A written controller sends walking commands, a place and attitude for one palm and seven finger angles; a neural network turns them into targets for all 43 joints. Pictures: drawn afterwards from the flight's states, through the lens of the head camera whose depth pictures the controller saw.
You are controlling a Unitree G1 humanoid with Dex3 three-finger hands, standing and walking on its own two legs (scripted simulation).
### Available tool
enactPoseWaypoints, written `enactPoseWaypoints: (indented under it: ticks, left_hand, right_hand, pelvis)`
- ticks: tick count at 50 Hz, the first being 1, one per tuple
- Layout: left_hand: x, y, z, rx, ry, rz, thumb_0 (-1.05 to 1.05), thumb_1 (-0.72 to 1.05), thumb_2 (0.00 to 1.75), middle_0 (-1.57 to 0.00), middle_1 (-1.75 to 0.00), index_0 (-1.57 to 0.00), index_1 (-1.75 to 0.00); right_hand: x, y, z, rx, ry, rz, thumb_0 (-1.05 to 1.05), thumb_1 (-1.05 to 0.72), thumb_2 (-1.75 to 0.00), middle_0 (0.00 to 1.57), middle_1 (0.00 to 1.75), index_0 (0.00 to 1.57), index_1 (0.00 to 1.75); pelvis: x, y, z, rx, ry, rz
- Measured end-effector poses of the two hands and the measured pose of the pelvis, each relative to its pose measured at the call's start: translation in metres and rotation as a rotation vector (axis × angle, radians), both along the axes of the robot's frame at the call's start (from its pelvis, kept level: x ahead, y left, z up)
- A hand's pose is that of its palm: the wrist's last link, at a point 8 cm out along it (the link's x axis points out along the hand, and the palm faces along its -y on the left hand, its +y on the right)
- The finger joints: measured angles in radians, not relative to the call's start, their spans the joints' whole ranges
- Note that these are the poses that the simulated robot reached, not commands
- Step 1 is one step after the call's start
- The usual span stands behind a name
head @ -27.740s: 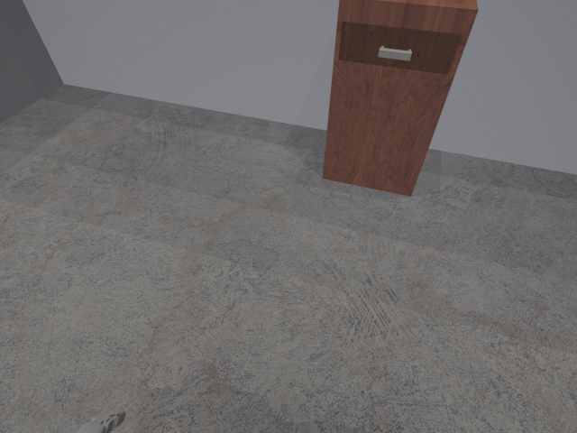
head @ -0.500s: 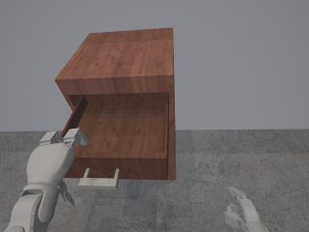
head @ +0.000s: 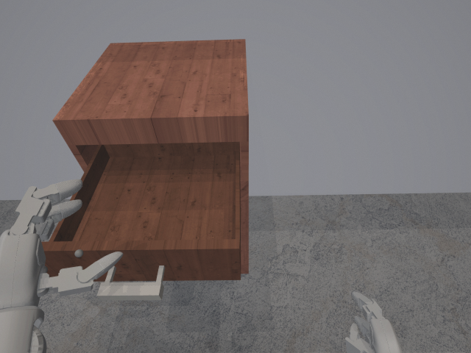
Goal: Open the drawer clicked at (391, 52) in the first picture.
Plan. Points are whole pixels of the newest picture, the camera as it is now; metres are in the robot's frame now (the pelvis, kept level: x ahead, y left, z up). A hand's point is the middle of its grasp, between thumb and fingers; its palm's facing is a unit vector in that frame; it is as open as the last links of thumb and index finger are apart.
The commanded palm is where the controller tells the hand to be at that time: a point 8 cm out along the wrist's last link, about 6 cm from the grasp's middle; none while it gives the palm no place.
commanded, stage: draw the hand back to the body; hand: left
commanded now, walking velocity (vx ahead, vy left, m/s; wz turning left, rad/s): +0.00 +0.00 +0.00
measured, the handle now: (134, 280) +0.25 +0.24 -0.07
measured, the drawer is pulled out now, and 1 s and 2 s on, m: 0.30 0.30 0.30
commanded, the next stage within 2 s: step back with the hand held close in 0.50 s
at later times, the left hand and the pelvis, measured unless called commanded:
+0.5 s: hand (50, 264) +0.18 +0.25 +0.15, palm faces +0.43 -0.81 -0.39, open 7.6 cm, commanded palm +0.12 +0.29 +0.17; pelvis -0.01 +0.01 +0.00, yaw +0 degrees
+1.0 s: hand (27, 297) +0.14 +0.26 +0.15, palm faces +0.33 -0.79 -0.52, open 7.4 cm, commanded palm +0.07 +0.30 +0.17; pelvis -0.05 +0.02 -0.01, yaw +2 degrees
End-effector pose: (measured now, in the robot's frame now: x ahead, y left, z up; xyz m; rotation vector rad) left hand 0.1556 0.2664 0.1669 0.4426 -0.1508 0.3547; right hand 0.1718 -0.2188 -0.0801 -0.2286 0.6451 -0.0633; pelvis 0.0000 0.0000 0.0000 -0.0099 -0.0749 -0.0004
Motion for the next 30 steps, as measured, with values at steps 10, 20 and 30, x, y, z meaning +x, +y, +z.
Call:
enactPoseWaypoints:
  ticks: [10, 20, 30]
  left_hand:
    - [-0.011, 0.015, 0.012, 0.049, -0.027, 0.047, 0.00, 0.42, 0.69, -0.24, -0.61, -0.25, -0.61]
    - [-0.019, 0.021, 0.005, 0.005, -0.020, 0.071, 0.01, 0.75, 0.84, -0.22, -0.40, -0.22, -0.39]
    - [-0.024, 0.023, 0.007, 0.011, -0.028, 0.072, 0.01, 0.87, 0.89, -0.21, -0.32, -0.21, -0.31]
  right_hand:
    - [0.010, 0.010, 0.004, 0.015, -0.031, 0.000, 0.01, -0.90, -0.90, 0.20, 0.30, 0.20, 0.30]
    - [0.014, 0.021, 0.010, 0.022, -0.059, 0.030, 0.01, -0.90, -0.90, 0.20, 0.30, 0.20, 0.30]
    - [0.004, 0.022, 0.009, 0.016, -0.049, 0.030, 0.01, -0.90, -0.90, 0.20, 0.30, 0.20, 0.30]
  pelvis:
    - [0.000, 0.004, 0.000, -0.002, 0.001, 0.003]
    - [-0.006, 0.007, 0.001, -0.001, -0.006, 0.007]
    - [-0.011, 0.007, 0.001, -0.002, -0.015, 0.009]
